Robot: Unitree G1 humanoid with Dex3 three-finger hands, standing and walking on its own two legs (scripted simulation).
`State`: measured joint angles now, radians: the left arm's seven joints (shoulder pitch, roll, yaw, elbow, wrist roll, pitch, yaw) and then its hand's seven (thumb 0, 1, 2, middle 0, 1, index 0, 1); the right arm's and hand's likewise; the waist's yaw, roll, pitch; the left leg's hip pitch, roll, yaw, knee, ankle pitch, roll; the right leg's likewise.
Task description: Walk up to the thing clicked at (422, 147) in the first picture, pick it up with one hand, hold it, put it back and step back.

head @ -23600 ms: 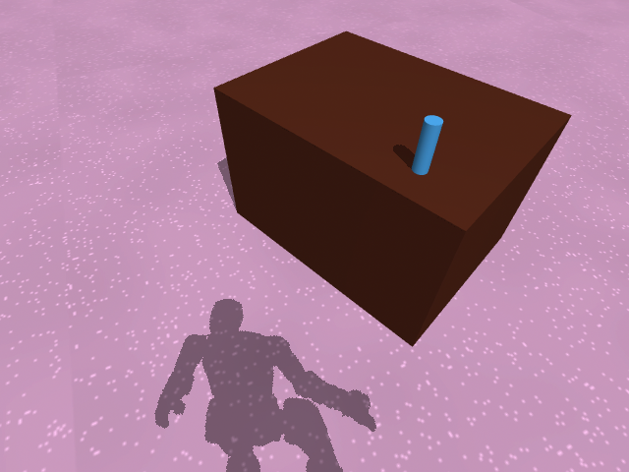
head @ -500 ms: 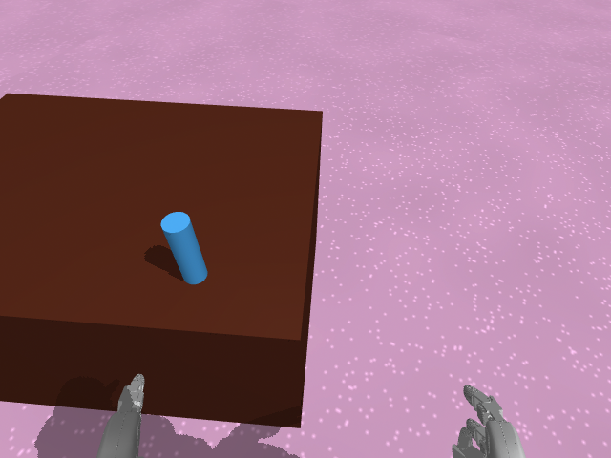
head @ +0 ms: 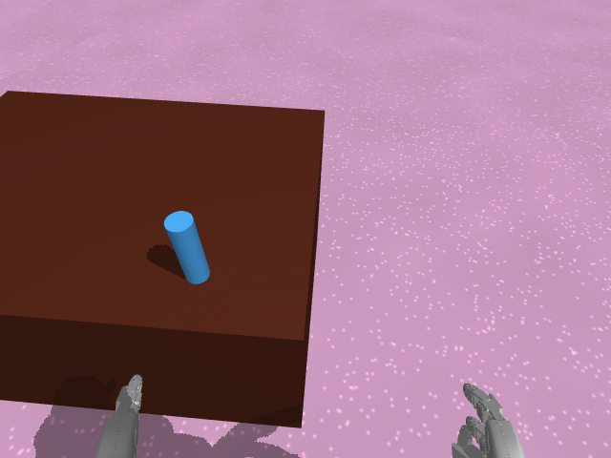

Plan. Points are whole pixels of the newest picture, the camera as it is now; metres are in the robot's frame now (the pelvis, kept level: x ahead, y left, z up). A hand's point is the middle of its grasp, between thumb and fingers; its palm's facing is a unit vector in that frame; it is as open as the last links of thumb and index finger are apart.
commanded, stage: home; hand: left
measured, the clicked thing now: (189, 250) +0.47 +0.21 -0.05
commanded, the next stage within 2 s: stand in 0.76 s
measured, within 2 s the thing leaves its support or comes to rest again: neither
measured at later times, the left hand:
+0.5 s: hand (173, 451) +0.17 +0.18 -0.06, palm faces +0.11 -0.95 -0.28, open 17.6 cm
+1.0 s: hand out of the picture +0.13 +0.23 -0.11, palm faces -0.03 -0.93 -0.36, open 16.7 cm
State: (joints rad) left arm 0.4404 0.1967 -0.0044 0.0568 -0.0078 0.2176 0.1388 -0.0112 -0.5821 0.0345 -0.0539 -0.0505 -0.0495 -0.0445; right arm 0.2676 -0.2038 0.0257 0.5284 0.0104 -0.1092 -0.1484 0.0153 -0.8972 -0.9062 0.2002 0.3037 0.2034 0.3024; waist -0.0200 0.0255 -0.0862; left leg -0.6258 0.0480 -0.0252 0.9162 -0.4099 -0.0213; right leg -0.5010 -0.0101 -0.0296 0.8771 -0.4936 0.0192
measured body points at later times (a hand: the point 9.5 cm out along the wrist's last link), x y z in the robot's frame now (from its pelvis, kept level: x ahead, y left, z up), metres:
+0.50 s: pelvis +0.00 -0.01 +0.00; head +0.02 +0.00 +0.45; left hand +0.16 +0.23 -0.04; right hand +0.16 -0.25 -0.08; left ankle +0.03 +0.13 -0.69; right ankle -0.03 -0.13 -0.69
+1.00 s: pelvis +0.00 +0.00 +0.01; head +0.02 +0.01 +0.46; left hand +0.13 +0.28 -0.09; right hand +0.13 -0.28 -0.10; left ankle +0.03 +0.13 -0.69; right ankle -0.03 -0.13 -0.69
